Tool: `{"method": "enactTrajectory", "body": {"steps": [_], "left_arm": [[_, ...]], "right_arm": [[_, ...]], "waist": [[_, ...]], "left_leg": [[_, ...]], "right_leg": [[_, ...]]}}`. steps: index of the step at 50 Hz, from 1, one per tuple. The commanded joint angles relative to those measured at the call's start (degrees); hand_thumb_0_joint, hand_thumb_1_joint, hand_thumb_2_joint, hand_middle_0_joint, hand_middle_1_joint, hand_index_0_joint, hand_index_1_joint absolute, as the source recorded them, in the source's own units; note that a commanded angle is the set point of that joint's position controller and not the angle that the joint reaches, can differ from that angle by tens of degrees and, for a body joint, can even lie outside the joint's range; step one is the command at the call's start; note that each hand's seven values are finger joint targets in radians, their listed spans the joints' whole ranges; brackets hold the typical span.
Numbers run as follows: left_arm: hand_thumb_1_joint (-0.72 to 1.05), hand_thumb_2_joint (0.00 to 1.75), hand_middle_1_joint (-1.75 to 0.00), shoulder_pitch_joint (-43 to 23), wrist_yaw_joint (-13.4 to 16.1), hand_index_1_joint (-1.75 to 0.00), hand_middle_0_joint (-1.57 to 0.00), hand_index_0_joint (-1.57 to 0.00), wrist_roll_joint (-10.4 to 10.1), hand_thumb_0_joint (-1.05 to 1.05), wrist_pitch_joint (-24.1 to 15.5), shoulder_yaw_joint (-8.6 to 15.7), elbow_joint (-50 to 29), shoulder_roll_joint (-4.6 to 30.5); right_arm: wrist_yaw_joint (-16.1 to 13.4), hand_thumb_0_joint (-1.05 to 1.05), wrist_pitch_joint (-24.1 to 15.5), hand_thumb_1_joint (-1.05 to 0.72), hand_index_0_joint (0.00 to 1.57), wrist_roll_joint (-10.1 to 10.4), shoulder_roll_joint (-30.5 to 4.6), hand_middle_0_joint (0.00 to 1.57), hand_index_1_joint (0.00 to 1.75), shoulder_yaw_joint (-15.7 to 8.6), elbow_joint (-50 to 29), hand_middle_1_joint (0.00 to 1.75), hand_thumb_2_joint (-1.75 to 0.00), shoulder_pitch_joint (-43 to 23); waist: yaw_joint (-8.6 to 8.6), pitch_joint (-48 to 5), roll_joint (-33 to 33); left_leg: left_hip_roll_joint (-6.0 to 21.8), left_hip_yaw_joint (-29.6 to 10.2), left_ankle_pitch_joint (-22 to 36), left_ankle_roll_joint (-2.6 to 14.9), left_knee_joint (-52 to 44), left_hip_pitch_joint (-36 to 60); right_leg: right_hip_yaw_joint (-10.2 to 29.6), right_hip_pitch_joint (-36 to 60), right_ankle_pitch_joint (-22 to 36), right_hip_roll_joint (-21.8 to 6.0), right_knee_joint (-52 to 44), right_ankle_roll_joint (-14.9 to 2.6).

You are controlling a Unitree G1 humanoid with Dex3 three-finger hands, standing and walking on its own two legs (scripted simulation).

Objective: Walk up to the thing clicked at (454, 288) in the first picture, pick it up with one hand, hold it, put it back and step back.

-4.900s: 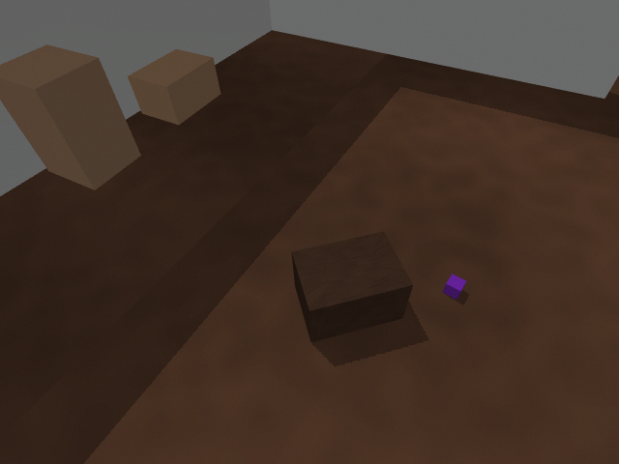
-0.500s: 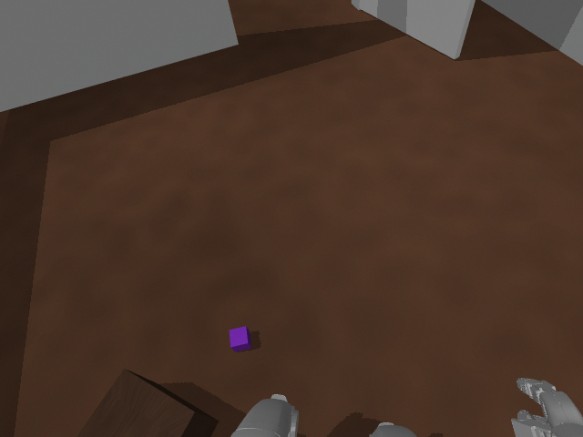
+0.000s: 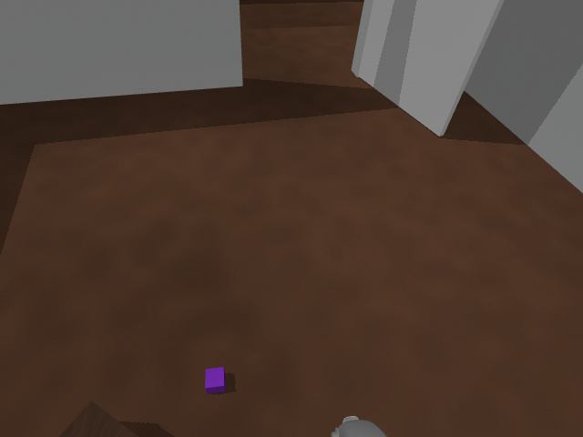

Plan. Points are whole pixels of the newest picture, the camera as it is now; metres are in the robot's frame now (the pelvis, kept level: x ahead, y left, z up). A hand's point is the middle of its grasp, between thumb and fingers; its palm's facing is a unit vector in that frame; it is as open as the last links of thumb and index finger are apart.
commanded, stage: walk up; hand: left
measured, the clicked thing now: (215, 380) +0.44 +0.21 -0.74
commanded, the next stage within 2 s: none
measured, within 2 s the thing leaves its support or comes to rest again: neither
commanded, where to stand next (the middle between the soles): +0.05 -0.02 m, yaw -1 degrees
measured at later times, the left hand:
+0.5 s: hand out of the picture +0.14 +0.24 -0.15, palm faces +0.04 -0.93 -0.37, open 7.4 cm
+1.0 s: hand out of the picture -0.09 +0.29 -0.14, palm faces -0.06 -0.91 -0.40, open 7.4 cm
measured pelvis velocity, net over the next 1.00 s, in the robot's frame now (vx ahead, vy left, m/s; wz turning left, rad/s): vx -0.11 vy -0.01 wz -0.02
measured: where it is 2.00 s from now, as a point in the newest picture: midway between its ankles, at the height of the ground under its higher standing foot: outside the picture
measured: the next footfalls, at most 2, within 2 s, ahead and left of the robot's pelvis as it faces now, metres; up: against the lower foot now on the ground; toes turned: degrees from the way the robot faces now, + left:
right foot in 0.14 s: +0.15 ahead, -0.14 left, +0.00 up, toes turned -1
left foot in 0.54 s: -0.03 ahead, +0.09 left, +0.00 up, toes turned +3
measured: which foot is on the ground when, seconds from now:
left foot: down 0.00-0.16, up 0.18-0.52, down 0.54-1.00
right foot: up 0.00-0.12, down 0.14-0.56, up 0.58-1.00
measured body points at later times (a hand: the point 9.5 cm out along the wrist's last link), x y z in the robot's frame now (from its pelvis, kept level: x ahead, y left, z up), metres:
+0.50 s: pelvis -0.04 -0.01 -0.03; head +0.03 -0.01 +0.41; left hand +0.14 +0.28 -0.13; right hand +0.07 -0.32 -0.15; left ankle -0.07 +0.09 -0.72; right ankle +0.11 -0.13 -0.73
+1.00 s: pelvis -0.11 -0.01 +0.01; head -0.12 +0.00 +0.46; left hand -0.09 +0.34 -0.11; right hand -0.07 -0.35 -0.09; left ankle -0.07 +0.09 -0.73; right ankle -0.08 -0.17 -0.69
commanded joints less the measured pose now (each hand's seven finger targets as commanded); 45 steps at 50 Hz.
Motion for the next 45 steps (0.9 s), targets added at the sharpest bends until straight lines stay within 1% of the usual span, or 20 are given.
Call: {"method": "enactTrajectory", "body": {"steps": [1,5,7,8,9,10,13,15,22,26,27,28,29,30,32,34,36,40,43,45], "left_arm": [[0.90,0.90,-0.30,-4.55,1.71,-0.30,-0.20,-0.20,-1.48,0.00,-0.98,1.20,-5.00,5.24],[0.90,0.90,-0.30,-3.99,2.23,-0.30,-0.20,-0.20,-1.06,0.00,-0.18,1.66,-4.26,6.52],[0.90,0.90,-0.30,-1.98,2.33,-0.30,-0.20,-0.20,-0.18,0.00,-0.56,2.51,-4.27,9.69],[0.90,0.90,-0.30,-0.31,2.58,-0.30,-0.20,-0.20,0.47,0.00,-0.72,3.75,-5.21,13.37],[0.90,0.90,-0.30,-2.71,2.97,-0.30,-0.20,-0.20,0.25,0.00,-0.54,3.22,-7.03,12.10],[0.90,0.90,-0.30,-4.98,3.20,-0.30,-0.20,-0.20,0.59,0.00,-0.20,3.37,-8.47,12.76],[0.90,0.90,-0.30,-10.74,3.53,-0.30,-0.20,-0.20,0.44,0.00,1.09,2.34,-11.23,8.32],[0.90,0.90,-0.30,-11.86,3.96,-0.30,-0.20,-0.20,1.05,0.00,1.48,2.64,-12.22,7.83],[0.90,0.90,-0.30,-9.00,5.27,-0.30,-0.20,-0.20,0.78,0.00,0.85,2.68,-11.45,8.98],[0.90,0.90,-0.30,-13.47,5.22,-0.30,-0.20,-0.20,-0.23,0.00,1.04,2.95,-11.18,11.35],[0.90,0.90,-0.30,-12.85,5.22,-0.30,-0.20,-0.20,-0.09,0.00,1.20,2.15,-11.13,8.78],[0.90,0.90,-0.30,-11.25,5.39,-0.30,-0.20,-0.20,-0.86,0.00,1.16,1.51,-10.93,5.55],[0.90,0.90,-0.30,-13.66,6.35,-0.30,-0.20,-0.20,0.15,0.00,1.27,3.50,-9.88,10.16],[0.90,0.90,-0.30,-13.04,6.09,-0.30,-0.20,-0.20,0.33,0.00,1.26,3.88,-8.71,10.91],[0.90,0.90,-0.30,-9.71,4.85,-0.30,-0.20,-0.20,-1.13,0.00,1.54,3.48,-5.84,8.55],[0.90,0.90,-0.30,-1.48,4.05,-0.30,-0.20,-0.20,-0.62,0.00,0.94,2.90,-3.82,9.50],[0.90,0.90,-0.30,0.74,2.70,-0.30,-0.20,-0.20,0.37,0.00,-0.81,3.25,-3.34,11.98],[0.90,0.90,-0.30,-4.64,1.68,-0.30,-0.20,-0.20,0.94,0.00,-2.93,2.39,-4.64,11.65],[0.90,0.90,-0.30,-2.46,1.30,-0.30,-0.20,-0.20,0.54,0.00,-3.61,1.83,-3.65,11.08],[0.90,0.90,-0.30,1.09,0.93,-0.30,-0.20,-0.20,0.34,0.00,-3.96,1.67,-2.46,10.84]], "right_arm": [[-1.74,0.00,0.74,-0.90,0.20,0.84,-13.22,0.20,0.30,-2.72,-6.32,0.30,-0.90,-7.11],[-2.09,0.00,4.15,-0.90,0.20,1.83,-14.47,0.20,0.30,-3.21,-8.34,0.30,-0.90,-8.45],[-2.08,0.00,4.65,-0.90,0.20,2.85,-11.89,0.20,0.30,-2.26,-8.66,0.30,-0.90,-6.52],[-2.27,0.00,4.34,-0.90,0.20,3.51,-10.19,0.20,0.30,-1.84,-9.70,0.30,-0.90,-4.45],[-3.18,0.00,4.84,-0.90,0.20,3.49,-8.66,0.20,0.30,-1.32,-8.05,0.30,-0.90,-0.46],[-4.21,0.00,5.54,-0.90,0.20,2.85,-10.38,0.20,0.30,-2.34,-7.37,0.30,-0.90,0.89],[-3.75,0.00,6.04,-0.90,0.20,2.87,-13.09,0.20,0.30,-3.22,-5.98,0.30,-0.90,0.56],[-3.74,0.00,6.35,-0.90,0.20,2.72,-12.79,0.20,0.30,-3.02,-6.78,0.30,-0.90,0.21],[-2.84,0.00,5.92,-0.90,0.20,0.89,-11.90,0.20,0.30,-2.10,-7.06,0.30,-0.90,-2.71],[-0.09,0.00,6.69,-0.90,0.20,-1.16,-11.93,0.20,0.30,-3.71,-5.18,0.30,-0.90,2.39],[0.56,0.00,6.77,-0.90,0.20,-1.97,-13.84,0.20,0.30,-4.27,-5.56,0.30,-0.90,0.33],[1.01,0.00,6.87,-0.90,0.20,-2.60,-18.03,0.20,0.30,-4.55,-8.65,0.30,-0.90,-6.61],[1.03,0.00,6.74,-0.90,0.20,-2.23,-22.60,0.20,0.30,-5.63,-10.82,0.30,-0.90,-11.15],[0.58,0.00,6.23,-0.90,0.20,-2.34,-20.61,0.20,0.30,-5.27,-11.57,0.30,-0.90,-15.76],[-0.53,0.00,4.98,-0.90,0.20,-2.72,-14.31,0.20,0.30,-3.57,-11.14,0.30,-0.90,-17.72],[-0.91,0.00,3.41,-0.90,0.20,-1.97,-14.78,0.20,0.30,-4.12,-9.26,0.30,-0.90,-12.49],[0.53,0.00,2.41,-0.90,0.20,-1.35,-16.20,0.20,0.30,-5.55,-9.54,0.30,-0.90,-7.98],[0.56,0.00,1.18,-0.90,0.20,-0.47,-15.08,0.20,0.30,-5.64,-7.03,0.30,-0.90,-0.12],[0.59,0.00,0.63,-0.90,0.20,-0.12,-15.29,0.20,0.30,-5.32,-6.53,0.30,-0.90,0.87],[1.08,0.00,0.65,-0.90,0.20,0.03,-15.36,0.20,0.30,-5.08,-7.39,0.30,-0.90,-1.86]], "waist": [[0.93,2.97,20.93],[1.32,-3.13,18.31],[3.29,-8.46,7.83],[4.08,-14.29,-3.23],[2.94,-15.63,-7.65],[2.59,-16.02,-10.50],[0.38,-15.49,-4.33],[0.92,-14.78,-4.88],[2.68,-12.65,-7.52],[-2.08,-10.90,-2.88],[-2.16,-7.94,7.80],[-0.69,-4.11,24.57],[-3.39,-1.35,24.61],[-1.38,2.18,20.90],[2.15,2.18,10.03],[2.22,-5.03,10.69],[-1.16,-12.58,15.08],[-5.48,-7.51,11.80],[-5.14,-3.06,13.30],[-3.02,-1.68,14.37]], "left_leg": [[9.00,-1.79,50.36,9.42,-3.30,-10.02],[6.90,-2.56,39.64,7.66,6.06,-10.54],[3.65,-1.84,28.87,4.37,18.17,-10.50],[-1.76,-0.75,12.02,2.01,32.34,-15.16],[-7.14,-2.40,-17.25,1.66,38.76,-20.63],[-4.95,-4.80,-21.70,1.35,44.72,-19.01],[-5.37,-7.13,-14.22,0.95,49.23,-18.26],[-5.62,-5.61,-11.07,-0.21,48.97,-19.45],[-1.14,-3.43,-11.73,-0.25,25.25,-19.98],[-0.96,-1.40,-0.60,3.55,8.38,-4.66],[3.79,-10.96,-5.16,6.25,1.73,-5.82],[15.77,-29.42,-10.61,11.16,-10.29,-14.59],[21.80,-36.24,-12.18,15.71,-16.74,-28.93],[21.43,-35.91,-11.68,16.12,-17.88,-33.72],[10.40,-19.73,-4.67,5.93,-12.28,-26.75],[9.06,-18.65,-16.03,0.79,-13.84,-9.68],[11.03,-23.53,-26.64,4.87,-14.47,9.88],[14.09,-22.89,-16.88,6.97,-15.40,18.10],[13.26,-19.35,-12.29,4.60,-17.29,13.10],[13.21,-17.04,-14.94,8.20,-17.83,5.52]], "right_leg": [[-6.31,8.06,4.04,1.45,-9.28,0.38],[-8.72,17.02,9.78,4.00,-20.19,-0.59],[-4.38,23.13,29.35,-0.04,-26.27,-2.99],[7.27,29.34,47.83,-10.89,-26.47,-7.90],[14.30,32.58,59.87,-16.14,-26.11,-14.00],[17.56,27.68,56.62,-19.18,-26.42,-18.16],[5.83,19.89,39.06,-11.05,-25.56,-13.37],[4.53,17.14,29.52,-10.19,-25.48,-13.70],[9.76,21.94,34.29,-16.24,-24.40,-14.86],[8.19,3.63,7.17,-14.56,-23.16,-7.97],[3.97,-4.60,-8.86,-7.81,-15.04,-4.85],[-6.56,-10.64,-17.13,5.07,3.34,-1.32],[2.00,-2.21,-19.98,7.45,14.87,-0.56],[5.80,0.61,-16.97,7.65,21.05,-1.01],[9.47,-3.51,-5.91,9.07,24.31,-1.36],[7.13,-8.44,-1.33,8.39,17.98,-1.06],[2.02,-13.82,-2.15,6.27,14.03,1.46],[4.77,-17.14,-2.53,4.57,4.02,2.90],[4.74,-13.51,-1.03,4.54,0.19,2.22],[2.40,-7.22,-2.10,3.93,-3.19,1.96]]}}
